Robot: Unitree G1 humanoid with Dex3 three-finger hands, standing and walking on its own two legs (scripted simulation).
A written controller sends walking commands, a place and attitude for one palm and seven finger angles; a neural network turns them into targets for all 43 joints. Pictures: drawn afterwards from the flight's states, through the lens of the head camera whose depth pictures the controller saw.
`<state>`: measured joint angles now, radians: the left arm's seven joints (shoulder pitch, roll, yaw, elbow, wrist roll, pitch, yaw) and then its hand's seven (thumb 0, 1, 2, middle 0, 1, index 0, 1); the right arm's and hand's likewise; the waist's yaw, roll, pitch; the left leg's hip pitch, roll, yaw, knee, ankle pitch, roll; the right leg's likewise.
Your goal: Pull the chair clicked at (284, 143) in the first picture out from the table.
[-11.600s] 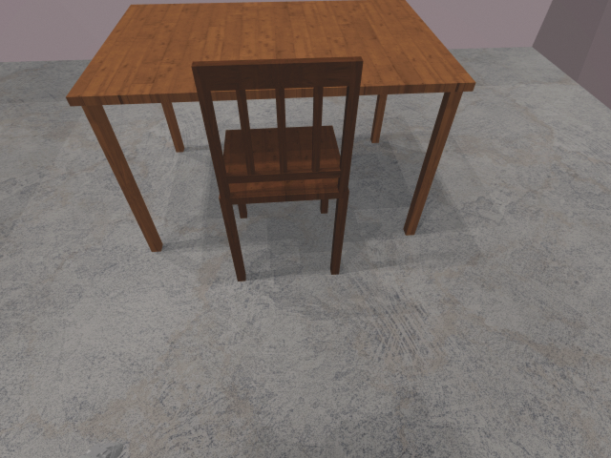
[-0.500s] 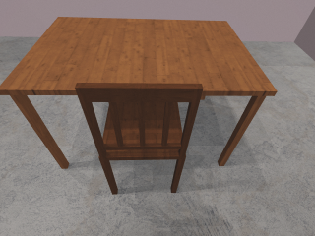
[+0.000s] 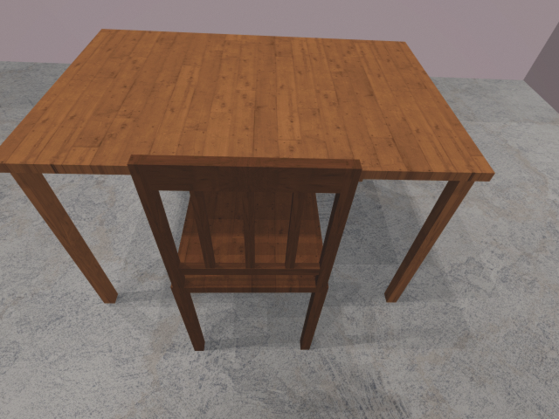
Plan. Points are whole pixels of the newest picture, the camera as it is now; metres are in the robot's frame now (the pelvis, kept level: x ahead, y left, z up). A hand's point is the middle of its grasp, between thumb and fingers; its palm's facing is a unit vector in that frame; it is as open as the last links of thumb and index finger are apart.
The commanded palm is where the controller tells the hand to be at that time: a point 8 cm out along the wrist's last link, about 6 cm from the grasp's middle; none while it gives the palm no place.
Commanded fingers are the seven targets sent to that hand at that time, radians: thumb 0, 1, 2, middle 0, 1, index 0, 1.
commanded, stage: look again from close up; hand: left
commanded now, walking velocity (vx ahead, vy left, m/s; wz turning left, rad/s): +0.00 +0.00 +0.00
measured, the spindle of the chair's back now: (249, 231) +0.50 +0.09 -0.10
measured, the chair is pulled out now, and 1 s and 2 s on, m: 0.00 0.00 0.00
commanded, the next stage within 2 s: shuffle to correct the standing spot in 0.80 s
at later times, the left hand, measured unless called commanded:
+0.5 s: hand out of the picture +0.02 +0.15 -0.18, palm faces +0.00 -0.99 -0.16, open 7.3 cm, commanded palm none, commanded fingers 0.00 0.90 0.90 -0.20 -0.30 -0.20 -0.30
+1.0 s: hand out of the picture +0.02 +0.14 -0.18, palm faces +0.01 -0.99 -0.15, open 7.4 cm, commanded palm none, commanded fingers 0.00 0.90 0.90 -0.20 -0.30 -0.20 -0.30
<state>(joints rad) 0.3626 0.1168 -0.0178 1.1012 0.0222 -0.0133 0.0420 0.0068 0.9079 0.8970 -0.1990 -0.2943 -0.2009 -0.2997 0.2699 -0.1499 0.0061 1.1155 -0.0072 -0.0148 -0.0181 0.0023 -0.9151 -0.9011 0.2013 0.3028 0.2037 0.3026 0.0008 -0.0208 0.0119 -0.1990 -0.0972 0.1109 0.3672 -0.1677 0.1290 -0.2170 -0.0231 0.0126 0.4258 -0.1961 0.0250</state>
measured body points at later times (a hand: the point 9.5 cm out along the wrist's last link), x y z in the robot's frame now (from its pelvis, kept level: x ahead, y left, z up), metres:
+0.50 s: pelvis +0.03 -0.01 +0.00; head +0.04 +0.00 +0.45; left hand +0.03 +0.20 -0.17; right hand +0.02 -0.23 -0.15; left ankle +0.03 +0.03 -0.74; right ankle +0.02 -0.14 -0.74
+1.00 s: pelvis +0.04 -0.01 +0.00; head +0.05 +0.00 +0.45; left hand +0.02 +0.19 -0.17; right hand +0.03 -0.23 -0.15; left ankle +0.03 +0.03 -0.74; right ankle +0.02 -0.14 -0.74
